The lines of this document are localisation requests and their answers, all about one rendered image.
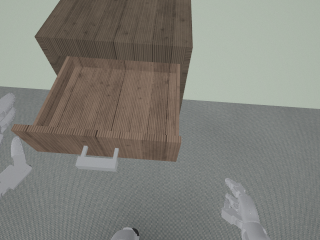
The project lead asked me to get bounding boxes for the robot right hand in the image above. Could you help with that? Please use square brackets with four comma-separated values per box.
[221, 178, 260, 230]

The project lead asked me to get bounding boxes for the robot left hand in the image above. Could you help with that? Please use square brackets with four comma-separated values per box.
[0, 92, 32, 200]

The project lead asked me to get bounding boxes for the cabinet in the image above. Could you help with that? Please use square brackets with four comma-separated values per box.
[34, 0, 193, 113]

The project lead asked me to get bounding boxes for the drawer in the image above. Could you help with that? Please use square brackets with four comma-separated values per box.
[11, 56, 182, 162]

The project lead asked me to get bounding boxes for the right robot forearm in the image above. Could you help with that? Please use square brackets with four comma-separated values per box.
[241, 222, 271, 240]

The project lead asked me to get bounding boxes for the robot left foot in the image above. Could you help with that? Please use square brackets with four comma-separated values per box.
[132, 228, 139, 236]

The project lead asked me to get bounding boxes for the robot left shin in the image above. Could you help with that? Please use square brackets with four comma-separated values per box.
[123, 227, 134, 231]

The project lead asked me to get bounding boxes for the handle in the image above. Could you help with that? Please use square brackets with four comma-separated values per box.
[75, 145, 119, 172]

